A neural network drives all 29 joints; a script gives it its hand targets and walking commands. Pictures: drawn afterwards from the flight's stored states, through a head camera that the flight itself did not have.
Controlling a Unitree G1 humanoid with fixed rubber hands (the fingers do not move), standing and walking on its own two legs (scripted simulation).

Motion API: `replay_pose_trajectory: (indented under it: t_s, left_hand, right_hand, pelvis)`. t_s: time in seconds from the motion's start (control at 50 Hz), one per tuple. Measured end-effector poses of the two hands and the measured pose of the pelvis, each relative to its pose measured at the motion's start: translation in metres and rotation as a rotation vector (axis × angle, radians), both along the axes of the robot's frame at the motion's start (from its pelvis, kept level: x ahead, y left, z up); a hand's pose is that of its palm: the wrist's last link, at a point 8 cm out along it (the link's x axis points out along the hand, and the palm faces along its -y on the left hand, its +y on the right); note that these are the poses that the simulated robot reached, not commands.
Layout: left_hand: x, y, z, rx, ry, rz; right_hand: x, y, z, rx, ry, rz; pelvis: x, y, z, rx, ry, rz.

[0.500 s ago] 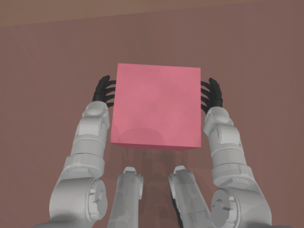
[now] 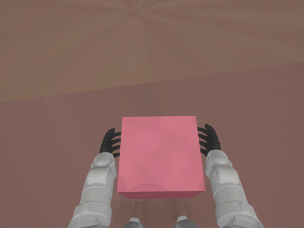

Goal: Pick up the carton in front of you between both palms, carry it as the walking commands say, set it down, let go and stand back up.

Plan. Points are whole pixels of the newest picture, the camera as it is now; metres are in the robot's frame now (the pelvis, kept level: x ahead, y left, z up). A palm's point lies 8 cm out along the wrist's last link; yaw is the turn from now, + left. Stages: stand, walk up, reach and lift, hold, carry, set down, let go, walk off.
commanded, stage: reach and lift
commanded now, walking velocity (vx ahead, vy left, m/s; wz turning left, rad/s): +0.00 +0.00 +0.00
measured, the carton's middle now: (159, 161) +0.34 -0.01 -0.11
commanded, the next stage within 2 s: hold in 1.42 s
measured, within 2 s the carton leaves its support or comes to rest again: neither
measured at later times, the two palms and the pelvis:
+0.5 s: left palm (95, 151) +0.30 +0.14 +0.08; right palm (231, 139) +0.31 -0.16 +0.10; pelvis +0.02 -0.01 +0.07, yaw +0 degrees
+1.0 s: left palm (94, 147) +0.31 +0.14 +0.09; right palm (231, 136) +0.31 -0.16 +0.10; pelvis +0.02 +0.00 +0.07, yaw +0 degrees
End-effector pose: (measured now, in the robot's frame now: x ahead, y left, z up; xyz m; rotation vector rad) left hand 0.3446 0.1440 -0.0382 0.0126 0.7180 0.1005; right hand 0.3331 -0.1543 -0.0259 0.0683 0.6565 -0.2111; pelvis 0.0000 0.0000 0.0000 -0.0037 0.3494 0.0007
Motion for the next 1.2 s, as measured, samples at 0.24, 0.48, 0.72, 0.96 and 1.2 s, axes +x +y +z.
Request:
replay_pose_trajectory:
  t_s: [0.24, 0.48, 0.72, 0.96, 1.2]
  left_hand:
    - [-0.022, -0.001, 0.071, 0.012, -0.003, 0.027]
    - [-0.042, -0.004, 0.122, 0.038, -0.005, 0.038]
    - [-0.043, -0.001, 0.123, 0.048, 0.014, 0.022]
    - [-0.037, -0.001, 0.131, 0.046, 0.006, 0.023]
    - [-0.036, -0.003, 0.135, 0.06, 0.011, 0.012]
  right_hand:
    - [-0.012, -0.001, 0.07, -0.017, -0.001, 0.046]
    - [-0.022, -0.004, 0.121, -0.044, -0.002, 0.093]
    - [-0.026, 0.0, 0.122, -0.055, 0.018, 0.088]
    - [-0.021, -0.001, 0.13, -0.057, 0.01, 0.085]
    - [-0.019, -0.002, 0.134, -0.07, 0.016, 0.096]
  pelvis:
    - [0.021, -0.005, 0.049, 0.005, -0.196, 0.0]
    - [0.021, -0.008, 0.068, 0.007, -0.375, 0.0]
    - [0.006, -0.007, 0.067, 0.006, -0.399, 0.001]
    - [0.015, -0.003, 0.071, 0.005, -0.4, -0.003]
    - [0.025, -0.004, 0.074, 0.005, -0.409, -0.005]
